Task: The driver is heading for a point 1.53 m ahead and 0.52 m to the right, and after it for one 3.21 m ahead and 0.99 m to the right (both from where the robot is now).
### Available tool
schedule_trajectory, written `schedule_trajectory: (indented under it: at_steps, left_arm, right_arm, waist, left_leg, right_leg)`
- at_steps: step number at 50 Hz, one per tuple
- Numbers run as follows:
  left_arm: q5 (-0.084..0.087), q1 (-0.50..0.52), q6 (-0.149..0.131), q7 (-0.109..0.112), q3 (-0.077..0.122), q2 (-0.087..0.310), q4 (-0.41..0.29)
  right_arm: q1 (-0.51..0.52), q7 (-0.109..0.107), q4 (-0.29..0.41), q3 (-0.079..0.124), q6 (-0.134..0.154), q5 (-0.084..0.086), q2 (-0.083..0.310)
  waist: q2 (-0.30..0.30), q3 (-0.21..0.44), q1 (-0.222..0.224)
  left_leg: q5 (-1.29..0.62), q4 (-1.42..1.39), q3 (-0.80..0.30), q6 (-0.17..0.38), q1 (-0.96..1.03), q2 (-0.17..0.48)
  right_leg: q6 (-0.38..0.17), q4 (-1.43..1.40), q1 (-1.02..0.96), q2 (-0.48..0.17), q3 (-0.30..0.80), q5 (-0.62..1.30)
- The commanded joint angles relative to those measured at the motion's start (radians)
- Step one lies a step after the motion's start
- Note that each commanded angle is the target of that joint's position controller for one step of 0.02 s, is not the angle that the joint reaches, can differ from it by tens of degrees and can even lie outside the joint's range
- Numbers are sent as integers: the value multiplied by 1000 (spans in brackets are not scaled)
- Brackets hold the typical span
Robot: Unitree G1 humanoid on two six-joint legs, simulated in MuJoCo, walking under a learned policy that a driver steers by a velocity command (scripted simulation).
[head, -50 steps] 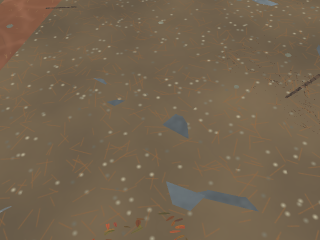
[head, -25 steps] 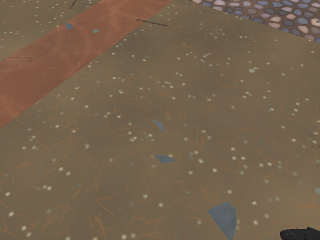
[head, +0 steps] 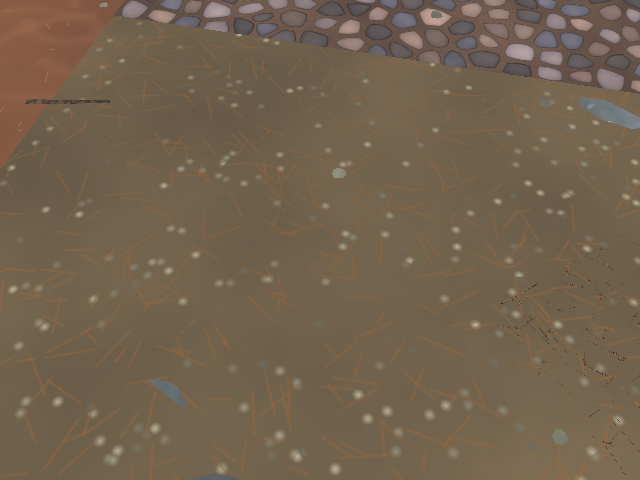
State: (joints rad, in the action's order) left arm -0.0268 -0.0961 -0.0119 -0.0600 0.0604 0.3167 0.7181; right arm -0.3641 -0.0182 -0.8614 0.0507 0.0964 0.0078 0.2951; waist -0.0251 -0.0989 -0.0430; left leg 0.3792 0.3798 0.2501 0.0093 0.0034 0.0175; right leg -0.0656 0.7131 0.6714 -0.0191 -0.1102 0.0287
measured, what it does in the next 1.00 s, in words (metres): walks ahead, turning right: right foot, then left foot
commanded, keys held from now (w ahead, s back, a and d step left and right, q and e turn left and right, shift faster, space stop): e+shift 0.50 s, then shift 0.50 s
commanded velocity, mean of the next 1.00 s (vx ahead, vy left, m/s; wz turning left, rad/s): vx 0.08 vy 0.00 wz -0.67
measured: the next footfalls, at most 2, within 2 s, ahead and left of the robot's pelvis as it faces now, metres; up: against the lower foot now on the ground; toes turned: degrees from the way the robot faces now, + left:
right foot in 0.08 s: +0.26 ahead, -0.05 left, +0.00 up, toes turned -6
left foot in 0.66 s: +0.34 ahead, +0.10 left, +0.00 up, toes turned -44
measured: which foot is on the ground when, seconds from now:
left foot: down 0.00-0.04, up 0.06-0.64, down 0.66-1.00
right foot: up 0.00-0.06, down 0.08-0.66, up 0.68-1.00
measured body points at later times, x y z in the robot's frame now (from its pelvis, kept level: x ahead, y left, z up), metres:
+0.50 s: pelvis +0.17 +0.02 +0.00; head +0.21 -0.01 +0.45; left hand +0.38 +0.27 -0.09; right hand +0.23 -0.30 -0.10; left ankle +0.32 +0.16 -0.68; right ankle +0.22 -0.04 -0.73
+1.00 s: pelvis +0.24 +0.07 +0.01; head +0.28 +0.07 +0.46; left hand +0.50 +0.21 -0.13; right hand +0.14 -0.20 -0.09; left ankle +0.31 +0.12 -0.73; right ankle +0.12 -0.01 -0.70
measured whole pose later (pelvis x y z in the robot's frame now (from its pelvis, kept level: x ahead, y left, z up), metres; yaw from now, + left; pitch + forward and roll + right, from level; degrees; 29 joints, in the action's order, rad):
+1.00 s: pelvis +0.24 +0.07 +0.01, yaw -39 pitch -1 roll -2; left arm 0.00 -0.20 0.08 0.00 0.04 0.31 0.81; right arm -0.23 -0.02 -0.77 0.00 -0.02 -0.02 0.25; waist -0.04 -0.06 -0.03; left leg 0.20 0.43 -0.06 0.05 -0.22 -0.05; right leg 0.04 0.69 0.23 0.08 0.14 -0.45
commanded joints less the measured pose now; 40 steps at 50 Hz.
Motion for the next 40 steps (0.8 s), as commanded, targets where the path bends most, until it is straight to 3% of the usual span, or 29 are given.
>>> schedule_trajectory:
  at_steps: [1, 2, 3, 4, 5, 6, 7, 8, 9, 10, 12, 14, 18, 22, 25, 30, 32, 33, 34, 35, 36, 37, 38, 40]
  left_arm:
    - [-16, -269, 11, -7, 8, 24, 19]
    - [-24, -359, 11, 3, 25, 57, 34]
    - [-29, -470, 7, 21, 48, 102, 65]
    - [-8, -392, 3, 46, 64, 169, 63]
    - [6, -336, 11, 41, 80, 273, 9]
    - [28, -282, 19, 39, 99, 297, -58]
    - [35, -205, 32, 50, 85, 226, -85]
    - [34, -174, 39, 56, 64, 154, -78]
    - [33, -169, 38, 60, 54, 126, -61]
    - [33, -176, 35, 63, 52, 117, -55]
    - [26, -182, 31, 58, 58, 134, -47]
    - [20, -180, 31, 57, 69, 160, -52]
    - [23, -178, 56, 62, 80, 173, -65]
    - [18, -205, 65, 59, 86, 174, -65]
    - [12, -210, 65, 56, 89, 181, -65]
    - [6, -162, 66, 49, 72, 164, -71]
    - [18, -155, 63, 56, 60, 151, -63]
    - [24, -218, 57, 61, 46, 109, -54]
    - [29, -228, 53, 67, 43, 101, -72]
    - [-4, -189, 51, 71, 63, 193, -69]
    - [-6, -185, 51, 69, 62, 190, -62]
    - [-2, -192, 55, 62, 56, 173, -43]
    - [2, -203, 62, 54, 51, 156, -29]
    - [8, -198, 71, 47, 41, 142, -15]
  right_arm:
    - [176, -7, 121, 33, 19, 24, 140]
    - [181, -4, 128, 37, 6, 29, 150]
    - [198, 1, 134, 37, -9, 27, 141]
    - [129, 13, 120, 21, -26, 3, 63]
    - [-54, 4, 160, 15, -52, -17, 40]
    - [-84, -9, 183, 6, -63, -39, 74]
    - [-17, -15, 180, 6, -71, -50, 111]
    - [72, -17, 190, 13, -76, -57, 127]
    - [112, -19, 205, 11, -84, -59, 116]
    - [120, -21, 207, 10, -103, -60, 114]
    - [131, -22, 208, 2, -128, -56, 85]
    - [158, -19, 220, -3, -135, -49, 66]
    - [253, -17, 249, 0, -148, -39, 76]
    - [310, -18, 253, 4, -137, -33, 92]
    - [330, -20, 251, 3, -120, -24, 101]
    - [244, -25, 218, 7, -102, -10, 121]
    - [200, -36, 206, 10, -95, -18, 129]
    - [245, -44, 222, 17, -95, -26, 174]
    - [283, -39, 262, 22, -103, -37, 246]
    - [240, -27, 232, 29, -111, -44, 243]
    - [234, -18, 222, 18, -112, -28, 193]
    - [262, -9, 222, 10, -112, -21, 157]
    - [275, -8, 225, 7, -112, -23, 147]
    - [241, -8, 215, 0, -111, -23, 133]
  waist:
    - [103, 162, 167]
    - [98, 203, 208]
    - [55, 239, 264]
    - [-123, 152, 189]
    - [-179, 257, 62]
    - [-133, 458, 86]
    - [-4, 373, 77]
    - [70, 251, 65]
    - [70, 187, 44]
    - [57, 165, 39]
    - [75, 188, 34]
    - [65, 219, 41]
    - [-10, 194, 73]
    - [-63, 149, 106]
    - [-91, 144, 114]
    - [-136, 160, 82]
    - [-91, 146, 43]
    - [67, 162, 85]
    - [211, 160, 83]
    - [144, 139, 60]
    - [112, 127, 75]
    - [98, 105, 83]
    - [128, 111, 87]
    - [163, 112, 68]
  left_leg:
    - [-1026, 183, -3, 41, -174, 208]
    - [-997, 359, -18, 30, -187, 222]
    - [-793, 620, -26, 0, -236, 187]
    - [141, 927, -14, -31, -416, 20]
    - [338, 1225, -145, -82, -604, -71]
    - [244, 1254, -313, -84, -666, -53]
    - [172, 1188, -340, -73, -677, -15]
    - [124, 1075, -343, -69, -673, 14]
    - [100, 981, -347, -68, -645, 28]
    - [76, 906, -344, -70, -589, 36]
    - [42, 810, -336, -77, -522, 29]
    - [3, 742, -343, -79, -527, 20]
    - [-72, 626, -377, -81, -582, -6]
    - [-83, 514, -406, -69, -608, -38]
    - [-60, 425, -414, -47, -562, -70]
    - [-41, 209, -377, -11, -310, -100]
    - [-162, -26, -385, 5, -151, -68]
    - [-112, -122, -534, 43, -82, 77]
    - [-130, -186, -798, 141, -83, 311]
    - [-257, -148, -824, 230, -191, 331]
    - [-331, -121, -757, 236, -224, 304]
    - [-354, -102, -647, 206, -246, 230]
    - [-376, -89, -578, 179, -234, 172]
    - [-494, -71, -528, 172, -191, 144]
  right_leg:
    - [-52, -57, -457, 92, -58, 57]
    - [-84, -72, -550, 104, -33, 23]
    - [-115, -150, -664, 107, 8, 52]
    - [-145, -187, -709, 0, 154, 485]
    - [-313, -111, -848, -240, 572, 1169]
    - [-416, -268, -919, -333, 784, 829]
    - [-395, -348, -802, -298, 785, 417]
    - [-337, -389, -663, -230, 715, 212]
    - [-290, -406, -574, -174, 653, 186]
    - [-253, -408, -503, -143, 598, 225]
    - [-196, -387, -451, -90, 544, 302]
    - [-152, -371, -462, -61, 544, 284]
    - [-80, -414, -473, -16, 630, -98]
    - [-74, -427, -523, -3, 719, -268]
    - [-86, -398, -546, 2, 764, -221]
    - [-68, -351, -472, 9, 771, -39]
    - [-11, -303, -389, 55, 753, -205]
    - [37, -177, -323, 131, 651, -493]
    - [78, 25, -213, 266, 415, -585]
    - [86, 208, -210, 243, 356, -581]
    - [88, 287, -230, 209, 356, -538]
    - [90, 338, -244, 199, 351, -483]
    - [95, 384, -246, 205, 336, -450]
    - [109, 420, -221, 206, 306, -454]
Velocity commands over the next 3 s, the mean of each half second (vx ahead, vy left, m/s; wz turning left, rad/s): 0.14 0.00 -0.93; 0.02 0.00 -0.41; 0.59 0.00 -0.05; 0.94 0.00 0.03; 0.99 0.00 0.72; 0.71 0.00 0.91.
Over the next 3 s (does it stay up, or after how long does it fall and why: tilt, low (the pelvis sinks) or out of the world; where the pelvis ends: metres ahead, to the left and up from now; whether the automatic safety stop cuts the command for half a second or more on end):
stays up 1.52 -0.65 0.00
